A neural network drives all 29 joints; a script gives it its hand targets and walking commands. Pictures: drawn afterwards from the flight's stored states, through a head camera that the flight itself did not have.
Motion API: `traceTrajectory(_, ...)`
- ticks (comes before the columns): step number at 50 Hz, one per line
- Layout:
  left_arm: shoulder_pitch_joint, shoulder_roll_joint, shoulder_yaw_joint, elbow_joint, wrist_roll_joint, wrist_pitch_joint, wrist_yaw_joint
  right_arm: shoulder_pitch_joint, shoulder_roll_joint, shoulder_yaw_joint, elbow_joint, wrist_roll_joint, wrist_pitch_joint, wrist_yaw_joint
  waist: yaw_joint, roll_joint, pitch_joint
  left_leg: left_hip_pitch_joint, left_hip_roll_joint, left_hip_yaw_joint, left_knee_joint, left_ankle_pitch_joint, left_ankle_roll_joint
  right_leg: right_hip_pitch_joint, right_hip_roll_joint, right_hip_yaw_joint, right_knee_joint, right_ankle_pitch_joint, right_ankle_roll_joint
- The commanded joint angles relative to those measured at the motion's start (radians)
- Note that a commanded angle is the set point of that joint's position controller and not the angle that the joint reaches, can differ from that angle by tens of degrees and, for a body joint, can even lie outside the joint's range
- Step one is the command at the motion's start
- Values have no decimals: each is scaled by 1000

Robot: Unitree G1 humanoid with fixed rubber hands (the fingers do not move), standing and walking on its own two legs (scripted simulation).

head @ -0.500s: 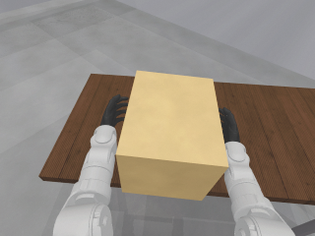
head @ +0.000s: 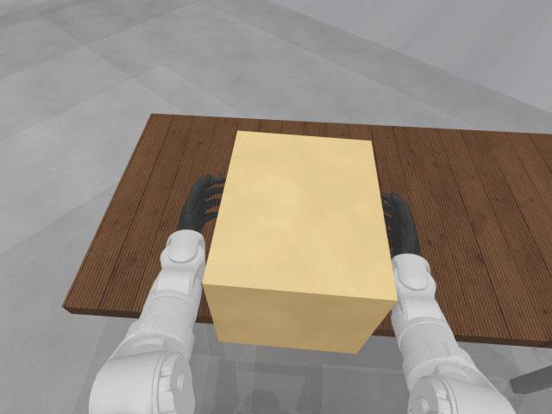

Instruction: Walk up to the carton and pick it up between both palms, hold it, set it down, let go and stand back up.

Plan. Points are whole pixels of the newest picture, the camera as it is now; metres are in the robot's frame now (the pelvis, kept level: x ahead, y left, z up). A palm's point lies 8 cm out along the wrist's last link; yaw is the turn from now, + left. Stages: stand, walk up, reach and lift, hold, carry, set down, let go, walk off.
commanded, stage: set down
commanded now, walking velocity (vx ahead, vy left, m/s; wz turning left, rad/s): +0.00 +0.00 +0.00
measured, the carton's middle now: (295, 240) +0.40 -0.03 -0.02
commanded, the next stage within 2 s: none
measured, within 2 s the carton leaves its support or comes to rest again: rests again in 0.36 s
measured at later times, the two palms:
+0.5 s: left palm (197, 233) +0.39 +0.13 +0.01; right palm (400, 250) +0.36 -0.18 +0.01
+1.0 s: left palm (196, 234) +0.40 +0.14 +0.01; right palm (398, 252) +0.36 -0.18 +0.00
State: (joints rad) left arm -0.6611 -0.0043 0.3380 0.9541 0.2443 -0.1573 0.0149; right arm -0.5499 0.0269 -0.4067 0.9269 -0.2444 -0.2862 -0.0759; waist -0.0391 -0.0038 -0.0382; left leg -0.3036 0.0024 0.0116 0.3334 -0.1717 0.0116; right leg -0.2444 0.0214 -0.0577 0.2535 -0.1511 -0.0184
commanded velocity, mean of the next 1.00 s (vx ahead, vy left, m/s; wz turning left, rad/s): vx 0.00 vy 0.00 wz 0.00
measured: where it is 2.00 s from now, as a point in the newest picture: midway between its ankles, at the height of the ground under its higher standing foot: outside the picture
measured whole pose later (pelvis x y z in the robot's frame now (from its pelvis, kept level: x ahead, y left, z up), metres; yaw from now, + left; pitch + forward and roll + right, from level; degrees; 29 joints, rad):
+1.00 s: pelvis -0.01 +0.00 +0.00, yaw +0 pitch +14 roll -1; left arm -0.72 0.01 0.43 1.11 0.32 -0.38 0.03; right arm -0.61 0.03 -0.55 1.05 -0.37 -0.47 -0.07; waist -0.04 0.00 -0.07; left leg -0.46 0.01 0.03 0.38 -0.17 0.02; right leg -0.40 0.02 -0.06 0.30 -0.15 -0.02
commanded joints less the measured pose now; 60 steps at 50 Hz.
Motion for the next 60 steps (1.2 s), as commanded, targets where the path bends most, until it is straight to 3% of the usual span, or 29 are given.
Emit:
traceTrajectory(1,-618,-567,-311,-104,8,-100,-65,-640,545,320,-111,-56,-100,136,-2,37,-622,208,20,35,33,414,-82,241,-6,-27,77,505,27)
traceTrajectory(2,-631,-568,-330,-111,9,-114,-58,-632,543,322,-95,-56,-104,138,-10,43,-642,213,25,33,45,450,-86,234,-1,-28,86,532,27)
traceTrajectory(8,-587,-543,-273,-19,22,-137,-76,-593,552,300,-36,-82,-109,124,-16,14,-595,105,15,32,18,369,-60,301,-20,-6,96,576,35)
traceTrajectory(9,-609,-559,-287,-30,16,-146,-74,-597,549,293,-25,-84,-118,126,-29,36,-613,122,19,27,25,374,-71,289,-16,-13,99,556,31)
traceTrajectory(12,-622,-549,-273,-2,22,-173,-63,-635,554,294,-36,-95,-134,134,-7,16,-623,119,14,37,37,390,-67,255,-13,-16,93,540,35)
traceTrajectory(16,-599,-534,-254,21,45,-182,-69,-593,551,264,6,-114,-136,134,-16,22,-592,96,21,35,25,355,-65,271,-18,-13,94,532,30)
traceTrajectory(20,-612,-521,-234,45,44,-212,-68,-618,564,274,-13,-112,-153,136,4,7,-602,44,12,42,20,298,-50,279,-23,-5,107,509,38)
traceTrajectory(23,-592,-518,-225,61,53,-228,-69,-592,565,266,9,-132,-164,126,-6,9,-618,34,13,46,25,330,-52,288,-27,-5,120,585,44)
traceTrajectory(24,-593,-505,-204,70,65,-230,-72,-585,564,259,39,-135,-160,125,4,16,-595,23,9,50,21,308,-56,291,-30,-4,121,567,45)
traceTrajectory(28,-576,-521,-200,97,60,-238,-77,-583,557,235,49,-153,-176,129,-12,6,-590,4,8,47,21,287,-48,274,-28,-4,119,557,38)
traceTrajectory(30,-571,-502,-171,117,81,-246,-79,-578,559,216,63,-175,-182,128,-1,5,-573,-31,6,48,9,242,-39,272,-36,0,123,532,46)
traceTrajectory(34,-569,-493,-162,130,97,-240,-73,-549,550,178,135,-182,-175,131,-11,20,-540,12,15,47,24,265,-57,219,-26,-10,112,481,28)
traceTrajectory(37,-527,-486,-145,143,116,-238,-75,-538,549,173,141,-184,-183,131,-8,8,-525,39,12,49,28,289,-47,192,-19,-14,102,482,28)
traceTrajectory(40,-520,-515,-164,145,112,-246,-66,-551,531,162,137,-189,-205,133,-3,32,-535,66,20,41,46,340,-64,146,-11,-25,102,457,20)
traceTrajectory(43,-516,-495,-142,147,128,-248,-62,-521,540,141,164,-208,-192,139,-6,31,-505,47,22,47,25,258,-55,121,-15,-26,86,355,17)
traceTrajectory(53,-478,-491,-119,154,153,-248,-53,-518,520,110,163,-214,-196,147,0,24,-473,55,22,51,48,281,-54,78,-11,-30,90,353,11)
traceTrajectory(57,-473,-482,-101,170,161,-239,-62,-502,506,77,194,-231,-191,146,-12,42,-457,35,22,46,33,225,-52,75,-19,-21,83,312,8)
traceTrajectory(60,-461,-480,-88,167,170,-235,-64,-482,527,66,180,-243,-181,149,-9,21,-432,5,24,49,20,203,-41,87,-24,-16,81,296,8)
